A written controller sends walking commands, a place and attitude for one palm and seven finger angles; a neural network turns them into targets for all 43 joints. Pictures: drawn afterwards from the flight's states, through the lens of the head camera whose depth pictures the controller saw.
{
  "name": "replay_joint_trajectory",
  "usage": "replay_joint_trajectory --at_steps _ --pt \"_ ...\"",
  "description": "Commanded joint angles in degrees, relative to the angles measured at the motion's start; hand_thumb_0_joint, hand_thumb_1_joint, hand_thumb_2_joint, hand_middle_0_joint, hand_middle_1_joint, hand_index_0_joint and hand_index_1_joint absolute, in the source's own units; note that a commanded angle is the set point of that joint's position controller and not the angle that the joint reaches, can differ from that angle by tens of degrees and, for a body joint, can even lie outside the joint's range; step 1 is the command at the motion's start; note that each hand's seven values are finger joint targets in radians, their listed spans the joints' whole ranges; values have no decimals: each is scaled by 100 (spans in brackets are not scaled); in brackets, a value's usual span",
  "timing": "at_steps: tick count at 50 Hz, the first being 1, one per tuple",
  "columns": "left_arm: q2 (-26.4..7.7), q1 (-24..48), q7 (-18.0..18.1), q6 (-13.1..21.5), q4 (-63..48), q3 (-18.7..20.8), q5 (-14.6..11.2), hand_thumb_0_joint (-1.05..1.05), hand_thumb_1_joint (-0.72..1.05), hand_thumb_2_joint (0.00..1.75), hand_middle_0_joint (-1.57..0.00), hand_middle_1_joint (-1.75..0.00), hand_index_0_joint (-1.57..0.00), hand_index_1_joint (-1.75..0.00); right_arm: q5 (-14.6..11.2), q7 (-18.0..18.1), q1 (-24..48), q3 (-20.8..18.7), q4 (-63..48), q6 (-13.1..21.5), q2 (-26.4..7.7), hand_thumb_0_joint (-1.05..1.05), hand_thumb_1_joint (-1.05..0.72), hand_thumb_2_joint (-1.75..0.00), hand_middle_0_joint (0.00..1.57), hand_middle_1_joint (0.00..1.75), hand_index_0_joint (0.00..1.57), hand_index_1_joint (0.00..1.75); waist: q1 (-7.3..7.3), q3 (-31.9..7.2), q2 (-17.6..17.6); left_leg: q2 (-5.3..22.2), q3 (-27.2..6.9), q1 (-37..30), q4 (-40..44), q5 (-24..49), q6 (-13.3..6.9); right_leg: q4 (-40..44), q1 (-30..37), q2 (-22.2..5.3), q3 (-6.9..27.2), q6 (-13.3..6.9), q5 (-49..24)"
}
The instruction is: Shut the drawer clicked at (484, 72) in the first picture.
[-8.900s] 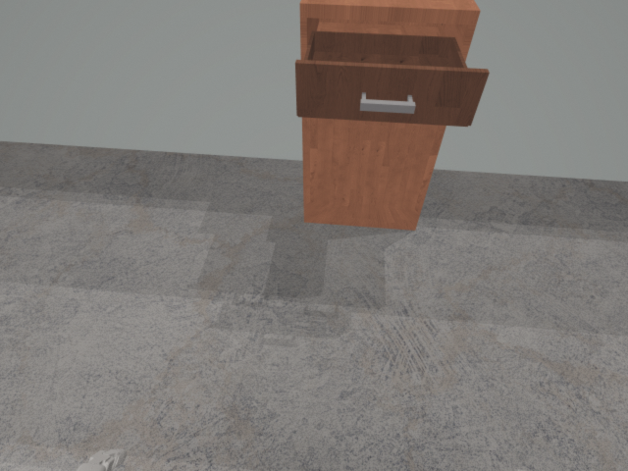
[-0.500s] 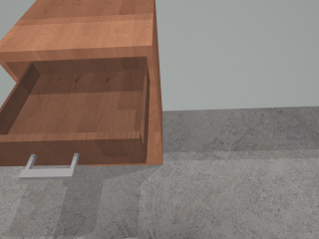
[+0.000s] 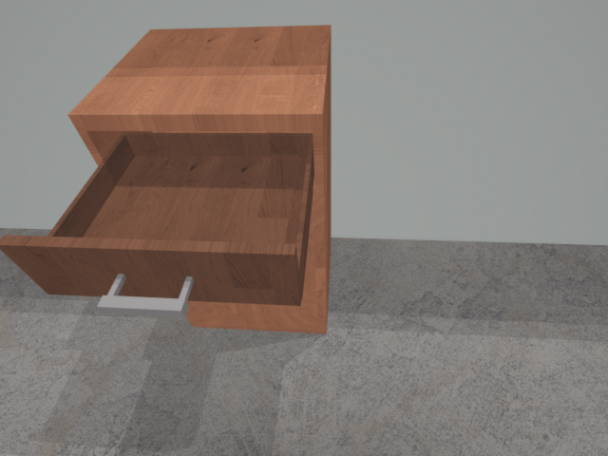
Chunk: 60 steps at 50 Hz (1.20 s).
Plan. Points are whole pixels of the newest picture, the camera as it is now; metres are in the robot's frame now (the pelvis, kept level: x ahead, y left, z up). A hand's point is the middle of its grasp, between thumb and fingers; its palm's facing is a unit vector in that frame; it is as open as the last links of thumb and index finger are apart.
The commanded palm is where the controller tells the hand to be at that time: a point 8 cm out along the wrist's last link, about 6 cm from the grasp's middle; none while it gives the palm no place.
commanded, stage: come to a stop and stand still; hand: left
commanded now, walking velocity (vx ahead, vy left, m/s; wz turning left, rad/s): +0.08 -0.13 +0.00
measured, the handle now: (148, 294) +0.33 +0.29 +0.00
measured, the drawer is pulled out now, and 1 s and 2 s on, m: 0.30 0.30 0.30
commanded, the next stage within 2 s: look again from close up in 0.88 s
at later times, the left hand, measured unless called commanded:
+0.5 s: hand out of the picture +0.05 +0.19 -0.18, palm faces +0.00 -0.97 -0.23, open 7.3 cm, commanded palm none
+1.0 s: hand out of the picture +0.00 +0.14 -0.18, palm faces +0.08 -0.98 -0.17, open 7.3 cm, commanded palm none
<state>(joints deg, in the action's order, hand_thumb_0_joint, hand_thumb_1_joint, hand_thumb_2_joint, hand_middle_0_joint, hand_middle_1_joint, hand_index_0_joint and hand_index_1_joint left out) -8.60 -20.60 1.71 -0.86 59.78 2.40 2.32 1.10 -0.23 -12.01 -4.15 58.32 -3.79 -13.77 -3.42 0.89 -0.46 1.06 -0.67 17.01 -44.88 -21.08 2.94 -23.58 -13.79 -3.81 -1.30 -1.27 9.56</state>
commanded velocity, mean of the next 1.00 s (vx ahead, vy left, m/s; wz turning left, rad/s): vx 0.01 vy -0.04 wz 0.00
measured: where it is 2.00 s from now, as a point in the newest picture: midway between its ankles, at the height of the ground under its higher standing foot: outside the picture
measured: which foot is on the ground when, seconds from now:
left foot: up 0.00-0.06, down 0.08-1.00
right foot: down 0.00-0.08, up 0.10-0.44, down 0.46-1.00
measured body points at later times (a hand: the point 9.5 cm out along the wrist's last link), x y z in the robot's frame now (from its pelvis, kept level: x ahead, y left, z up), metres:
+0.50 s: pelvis +0.01 +0.00 -0.01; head +0.04 -0.01 +0.44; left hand +0.05 +0.24 -0.16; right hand -0.07 -0.19 -0.18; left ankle -0.03 +0.15 -0.75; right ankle +0.02 -0.09 -0.75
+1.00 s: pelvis +0.02 -0.01 -0.01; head +0.03 -0.01 +0.44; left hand -0.01 +0.20 -0.17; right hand +0.02 -0.23 -0.17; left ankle -0.03 +0.14 -0.75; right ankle +0.02 -0.09 -0.75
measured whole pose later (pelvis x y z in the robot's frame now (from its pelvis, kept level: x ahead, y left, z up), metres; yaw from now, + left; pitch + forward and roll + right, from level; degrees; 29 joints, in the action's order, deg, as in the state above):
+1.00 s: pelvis +0.02 -0.01 -0.01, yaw +1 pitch -1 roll -1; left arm -6.4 -17.7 2.6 0.8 66.3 0.6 0.6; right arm 0.7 3.0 -16.0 -1.1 65.1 0.0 -7.4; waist -0.7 1.7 -1.1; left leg 5.0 0.8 6.2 -24.6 -16.6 3.4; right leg -22.6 -9.3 2.3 -5.3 -3.0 12.6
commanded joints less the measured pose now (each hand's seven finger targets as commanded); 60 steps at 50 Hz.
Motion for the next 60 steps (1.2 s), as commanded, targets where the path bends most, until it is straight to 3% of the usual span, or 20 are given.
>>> replay_joint_trajectory --at_steps 1,2,4,6,7,9,13,16,19,21,23,24,26,33,48,49,50,53,56,60 --pt "-1056 216 24 120 -228 207 -69 0 90 90 -20 -30 -20 -30 -57 53 -794 134 6 342 116 0 -90 -90 20 30 20 30 387 69 1018 -133 370 -1287 2253 562 -161 1036 -687 -718 1106 -343 1954" --pt "-866 194 19 104 -174 159 -116 0 90 90 -20 -30 -20 -30 -63 101 -1076 156 154 429 74 0 -90 -90 20 30 20 30 489 19 541 1 224 -1727 2701 729 -151 548 -971 -465 883 -213 1878" --pt "-279 -121 -18 76 -131 31 -182 0 90 90 -20 -30 -20 -30 27 184 -1017 63 88 477 -554 0 -90 -90 20 30 20 30 432 307 -1588 1579 -1780 -932 3782 -1096 -602 -1205 -1387 266 -22 112 1626" --pt "-322 -80 -70 99 -209 71 -106 0 90 90 -20 -30 -20 -30 96 242 -493 106 -149 427 -644 0 -90 -90 20 30 20 30 250 772 -1002 1776 -1978 422 4035 -1654 -1016 -2086 -1043 217 81 152 1433" --pt "-385 89 -61 9 4 93 -24 0 90 90 -20 -30 -20 -30 80 252 -545 194 16 490 -340 0 -90 -90 20 30 20 30 318 930 -1410 1453 -1772 266 4188 -1171 -714 -2371 -1146 194 266 190 1206" --pt "-459 -7 -107 12 89 117 -58 0 90 90 -20 -30 -20 -30 32 317 -731 266 105 527 -126 0 -90 -90 20 30 20 30 293 938 -1099 1219 -1229 -243 3829 321 -566 -2702 -1443 197 371 225 829" --pt "-410 97 -108 11 106 113 -102 0 90 90 -20 -30 -20 -30 27 428 -1278 268 344 604 -112 0 -90 -90 20 30 20 30 357 458 -732 1379 -805 -1203 3042 3709 -894 -3027 -1626 193 352 337 950" --pt "-282 405 -94 47 37 41 -159 0 90 90 -20 -30 -20 -30 31 432 -1386 269 466 604 -66 0 -90 -90 20 30 20 30 429 283 -916 1276 -581 -1434 2691 4869 -1037 -2218 -1219 149 105 318 1148" --pt "-251 494 -72 88 56 18 -221 0 90 90 -20 -30 -20 -30 34 407 -1339 219 569 543 -75 0 -90 -90 20 30 20 30 449 241 -1071 1203 -661 -1224 2508 4321 -1065 -987 -445 199 -85 243 1082" --pt "-297 113 -67 158 216 31 -210 0 90 90 -20 -30 -20 -30 -11 395 -1317 194 604 535 -40 0 -90 -90 20 30 20 30 257 57 -588 926 -535 -901 2095 3479 -758 273 476 183 -106 227 -243" --pt "-665 -159 8 238 422 39 -198 0 90 90 -20 -30 -20 -30 -107 336 -1365 271 578 540 389 0 -90 -90 20 30 20 30 277 -209 455 367 21 129 1895 954 -268 230 1562 -800 888 -85 -1958" --pt "-787 -63 14 233 445 28 -205 0 90 90 -20 -30 -20 -30 -98 312 -1356 272 605 505 469 0 -90 -90 20 30 20 30 312 -62 715 215 188 71 1961 174 -205 285 1214 -1118 940 -294 -1841" --pt "-642 196 44 249 354 16 -203 0 90 90 -20 -30 -20 -30 -39 317 -1463 242 718 388 422 0 -90 -90 20 30 20 30 379 -16 1401 305 193 -383 1705 129 -190 715 641 -914 963 -432 -1021" --pt "-400 371 61 189 327 -41 -225 0 90 90 -20 -30 -20 -30 -20 290 -1511 289 939 418 484 0 -90 -90 20 30 20 30 368 507 72 505 74 -572 2426 1505 -207 561 385 -264 397 -166 -491" --pt "-406 48 66 239 448 -77 -201 0 90 90 -20 -30 -20 -30 -47 329 -1139 279 721 414 287 0 -90 -90 20 30 20 30 383 323 21 538 130 -953 2486 1493 -206 614 469 -219 416 -116 -991" --pt "-694 -542 302 398 663 -17 -120 0 90 90 -20 -30 -20 -30 -75 231 -269 252 301 515 36 0 -90 -90 20 30 20 30 10 504 319 379 537 65 971 582 -77 342 713 -698 926 458 -4198" --pt "-912 -538 269 429 509 -40 -118 0 90 90 -20 -30 -20 -30 -116 231 -374 308 -82 459 198 0 -90 -90 20 30 20 30 301 267 495 258 354 101 861 48 -185 127 1143 -1041 922 214 -5727" --pt "-632 -139 217 319 296 -105 -144 0 90 90 -20 -30 -20 -30 -108 245 -988 289 74 488 349 0 -90 -90 20 30 20 30 542 -756 448 235 322 -682 1653 448 -281 -219 1048 -773 435 -347 -3383" --pt "-321 88 128 189 172 -151 -172 0 90 90 -20 -30 -20 -30 -1 222 -1047 296 85 502 41 0 -90 -90 20 30 20 30 488 186 55 681 -151 -301 2208 632 -466 43 28 -158 246 -116 440" --pt "-356 -92 66 163 188 -186 -116 0 90 90 -20 -30 -20 -30 7 185 -873 332 -10 511 24 0 -90 -90 20 30 20 30 371 872 -569 631 -427 336 2816 -214 -510 -20 -144 -47 221 -99 775"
